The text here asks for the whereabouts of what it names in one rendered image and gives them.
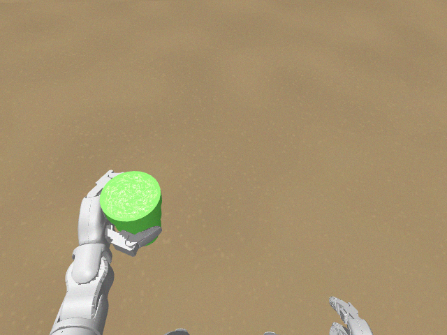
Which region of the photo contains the left robot hand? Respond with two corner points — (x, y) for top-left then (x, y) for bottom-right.
(78, 170), (162, 257)

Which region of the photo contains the right robot hand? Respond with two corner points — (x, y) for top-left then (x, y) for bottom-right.
(329, 297), (373, 335)

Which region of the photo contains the left robot arm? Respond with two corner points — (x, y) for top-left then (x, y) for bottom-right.
(50, 243), (115, 335)

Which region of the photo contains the cup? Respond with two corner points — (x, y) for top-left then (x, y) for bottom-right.
(100, 171), (162, 246)

